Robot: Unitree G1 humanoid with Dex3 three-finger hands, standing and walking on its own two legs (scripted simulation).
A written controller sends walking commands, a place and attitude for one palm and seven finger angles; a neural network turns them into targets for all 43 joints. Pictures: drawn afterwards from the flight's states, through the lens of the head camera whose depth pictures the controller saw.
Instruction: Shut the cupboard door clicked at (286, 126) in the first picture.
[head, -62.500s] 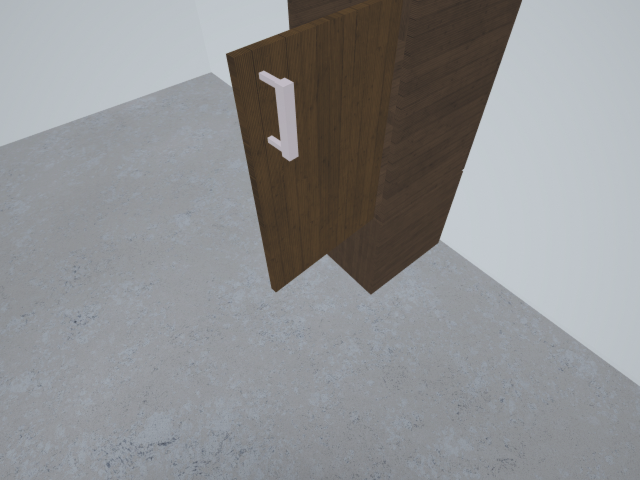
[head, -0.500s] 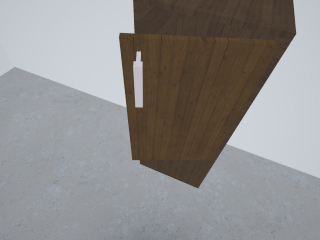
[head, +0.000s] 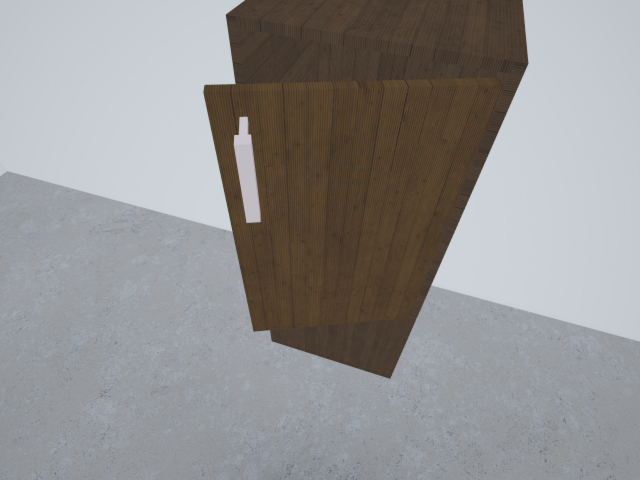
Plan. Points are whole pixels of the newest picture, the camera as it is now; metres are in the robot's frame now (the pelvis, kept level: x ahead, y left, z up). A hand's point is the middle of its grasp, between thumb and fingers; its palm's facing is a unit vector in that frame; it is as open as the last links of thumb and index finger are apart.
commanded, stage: look again from close up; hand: left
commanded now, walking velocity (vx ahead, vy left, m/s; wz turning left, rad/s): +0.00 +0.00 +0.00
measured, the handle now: (248, 171) +0.46 +0.12 +0.14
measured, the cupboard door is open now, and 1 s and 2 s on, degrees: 24 24 24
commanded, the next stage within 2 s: shuffle to correct the standing spot in 0.44 s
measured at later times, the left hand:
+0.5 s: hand out of the picture +0.03 +0.20 -0.18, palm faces -0.01 -0.97 -0.23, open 7.4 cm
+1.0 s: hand out of the picture +0.01 +0.15 -0.19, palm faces +0.08 -0.98 -0.20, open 7.3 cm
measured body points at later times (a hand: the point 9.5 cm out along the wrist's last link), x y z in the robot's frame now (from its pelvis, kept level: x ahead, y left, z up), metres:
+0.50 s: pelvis +0.01 +0.01 -0.01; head +0.03 +0.01 +0.44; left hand +0.04 +0.25 -0.16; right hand +0.06 -0.23 -0.16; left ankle +0.01 +0.11 -0.74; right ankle -0.02 -0.13 -0.74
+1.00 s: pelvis +0.03 -0.03 -0.01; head +0.06 -0.02 +0.44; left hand +0.00 +0.20 -0.17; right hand +0.06 -0.26 -0.17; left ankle +0.01 +0.11 -0.74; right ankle -0.02 -0.13 -0.74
